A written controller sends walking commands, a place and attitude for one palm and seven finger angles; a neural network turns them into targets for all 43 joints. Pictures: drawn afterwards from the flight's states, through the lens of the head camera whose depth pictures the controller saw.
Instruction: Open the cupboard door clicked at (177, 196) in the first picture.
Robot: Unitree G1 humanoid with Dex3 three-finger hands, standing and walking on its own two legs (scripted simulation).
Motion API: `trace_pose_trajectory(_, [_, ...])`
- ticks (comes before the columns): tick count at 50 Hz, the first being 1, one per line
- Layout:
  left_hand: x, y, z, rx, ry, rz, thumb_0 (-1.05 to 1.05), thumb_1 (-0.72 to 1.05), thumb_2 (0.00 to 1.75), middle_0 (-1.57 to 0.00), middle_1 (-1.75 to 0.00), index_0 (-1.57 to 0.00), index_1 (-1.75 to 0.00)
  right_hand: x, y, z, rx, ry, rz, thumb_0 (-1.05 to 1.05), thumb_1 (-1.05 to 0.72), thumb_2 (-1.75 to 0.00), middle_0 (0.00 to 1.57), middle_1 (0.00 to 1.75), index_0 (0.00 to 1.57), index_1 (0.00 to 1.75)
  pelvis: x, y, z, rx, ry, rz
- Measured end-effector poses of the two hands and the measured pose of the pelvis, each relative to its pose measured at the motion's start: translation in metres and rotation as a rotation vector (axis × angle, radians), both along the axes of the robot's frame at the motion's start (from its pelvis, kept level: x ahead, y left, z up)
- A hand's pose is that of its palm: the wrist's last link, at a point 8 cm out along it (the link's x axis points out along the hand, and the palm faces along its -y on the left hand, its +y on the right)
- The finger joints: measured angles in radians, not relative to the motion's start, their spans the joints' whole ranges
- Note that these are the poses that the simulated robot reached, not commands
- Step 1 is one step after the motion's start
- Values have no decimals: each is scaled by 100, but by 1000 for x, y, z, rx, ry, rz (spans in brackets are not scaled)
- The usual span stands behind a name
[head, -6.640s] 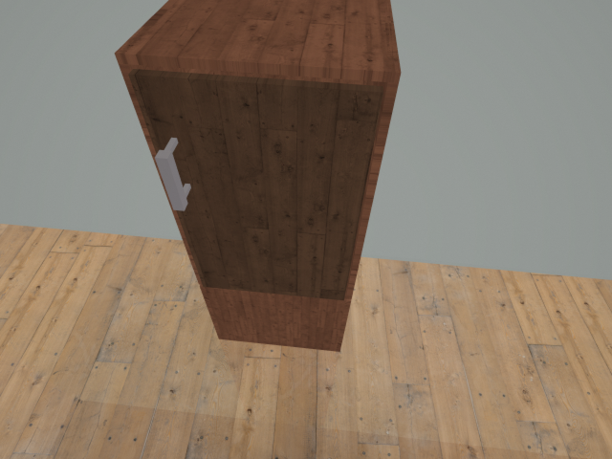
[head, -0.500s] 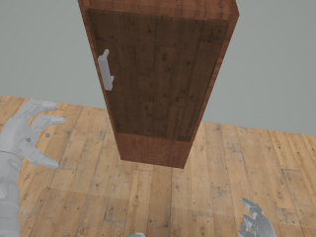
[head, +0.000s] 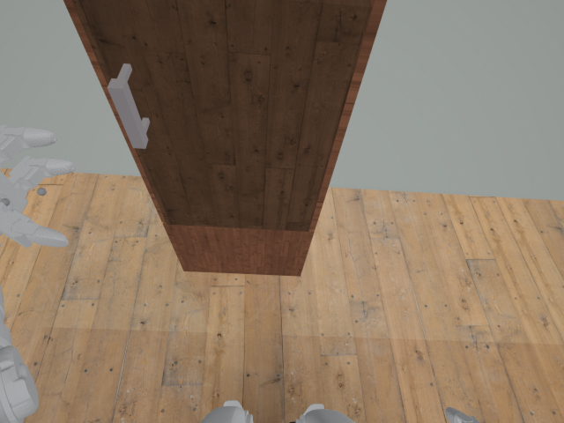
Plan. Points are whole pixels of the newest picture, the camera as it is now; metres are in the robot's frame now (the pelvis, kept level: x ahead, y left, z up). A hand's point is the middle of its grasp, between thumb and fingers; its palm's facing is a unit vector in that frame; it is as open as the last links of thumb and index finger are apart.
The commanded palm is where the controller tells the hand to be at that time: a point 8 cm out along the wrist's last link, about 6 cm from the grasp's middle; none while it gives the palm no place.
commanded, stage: move the hooked fingers beside the handle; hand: left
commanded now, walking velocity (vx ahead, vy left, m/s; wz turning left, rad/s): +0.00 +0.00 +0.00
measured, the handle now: (133, 107) +0.57 +0.24 +0.07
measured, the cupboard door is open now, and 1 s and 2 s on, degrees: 0 0 0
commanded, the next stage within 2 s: slide the fingers in behind the handle in 1.70 s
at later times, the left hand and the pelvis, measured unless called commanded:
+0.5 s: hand (59, 151) +0.46 +0.31 +0.09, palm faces -0.03 -1.00 +0.01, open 14.0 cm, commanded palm +0.45 +0.35 +0.08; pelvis +0.01 +0.03 +0.00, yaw +0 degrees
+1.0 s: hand (79, 114) +0.53 +0.31 +0.09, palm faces -0.02 -1.00 +0.01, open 14.0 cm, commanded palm +0.52 +0.34 +0.08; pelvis +0.01 +0.04 -0.01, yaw -1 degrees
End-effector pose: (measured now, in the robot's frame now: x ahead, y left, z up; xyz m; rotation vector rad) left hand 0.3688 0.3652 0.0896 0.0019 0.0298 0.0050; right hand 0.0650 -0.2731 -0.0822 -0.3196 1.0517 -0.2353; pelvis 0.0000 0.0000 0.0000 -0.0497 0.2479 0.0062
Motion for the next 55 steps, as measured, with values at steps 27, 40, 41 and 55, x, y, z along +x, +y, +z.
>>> trace_pose_trajectory(27, [75, 2, -2, -11, -10, -29, -1, -50, 30, -30, -120, -30, -120, -29, 33, -6, -21, 199, -52, 0, -90, -89, 20, 30, 20, 30, 6, 34, -5, -34, 69, 15])
trace_pose_trajectory(40, [115, -2, 0, -15, -3, -24, -1, -50, 30, -30, -120, -30, -120, -75, 36, -5, -44, 348, -123, 0, -90, -89, 20, 30, 20, 30, 7, 38, -10, -48, 114, 13])
trace_pose_trajectory(41, [118, -2, -1, -16, 3, -23, -1, -50, 30, -30, -120, -30, -120, -78, 36, -5, -46, 357, -129, 0, -90, -89, 20, 30, 20, 30, 8, 38, -11, -49, 117, 12])
trace_pose_trajectory(55, [143, -6, -7, -4, 26, -29, -1, -50, 30, -29, -120, -30, -120, -109, 38, 0, -46, 450, -186, 0, -90, -89, 20, 30, 20, 30, 10, 35, -14, -58, 160, -3])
